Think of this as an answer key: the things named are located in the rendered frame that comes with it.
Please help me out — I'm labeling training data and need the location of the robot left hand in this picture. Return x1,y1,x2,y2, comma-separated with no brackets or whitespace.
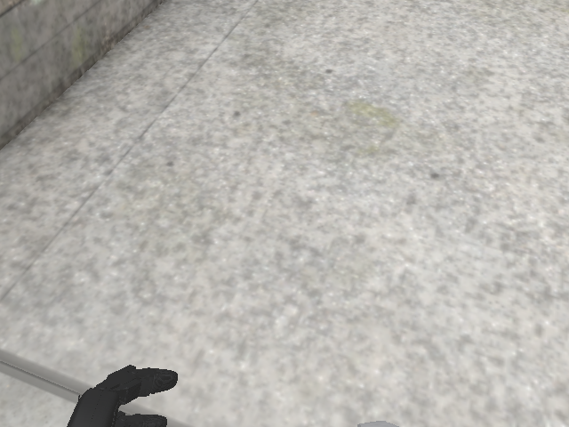
67,365,178,427

